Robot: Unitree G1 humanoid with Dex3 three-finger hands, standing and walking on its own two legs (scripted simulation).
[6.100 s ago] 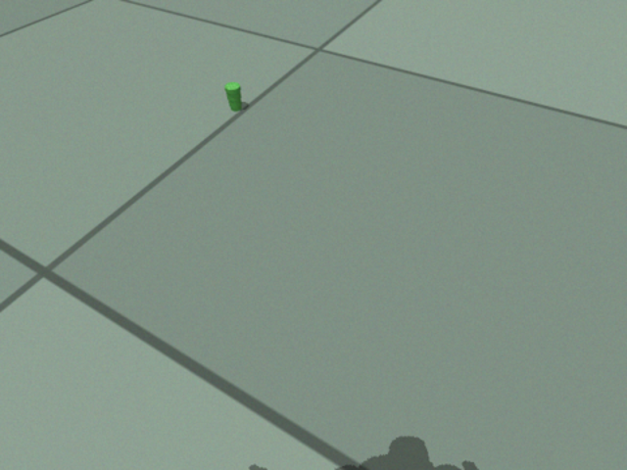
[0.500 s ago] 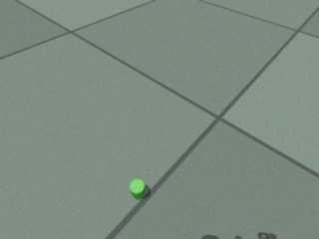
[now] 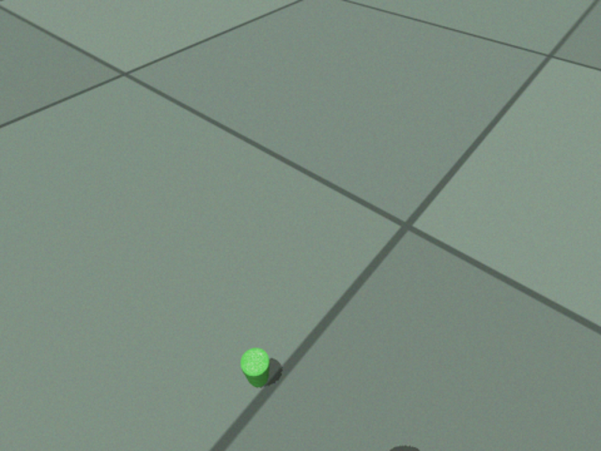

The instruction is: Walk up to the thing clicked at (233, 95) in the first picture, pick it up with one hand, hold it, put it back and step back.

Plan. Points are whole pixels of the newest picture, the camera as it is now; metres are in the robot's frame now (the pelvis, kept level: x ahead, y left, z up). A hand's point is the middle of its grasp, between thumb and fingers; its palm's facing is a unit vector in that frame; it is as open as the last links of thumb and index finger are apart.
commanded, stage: walk up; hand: left
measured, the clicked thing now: (256, 369) +0.48 +0.15 -0.71
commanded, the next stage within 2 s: stand in 0.60 s
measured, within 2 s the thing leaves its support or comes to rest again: neither
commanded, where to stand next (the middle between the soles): +0.06 -0.01 m, yaw -2 degrees
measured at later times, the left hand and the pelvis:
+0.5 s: hand out of the picture +0.09 +0.26 -0.16, palm faces -0.01 -0.95 -0.33, open 7.4 cm; pelvis +0.01 +0.01 +0.00, yaw +0 degrees
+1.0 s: hand out of the picture +0.09 +0.25 -0.16, palm faces -0.02 -0.94 -0.34, open 7.4 cm; pelvis +0.02 +0.00 +0.00, yaw +0 degrees
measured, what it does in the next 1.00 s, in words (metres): stands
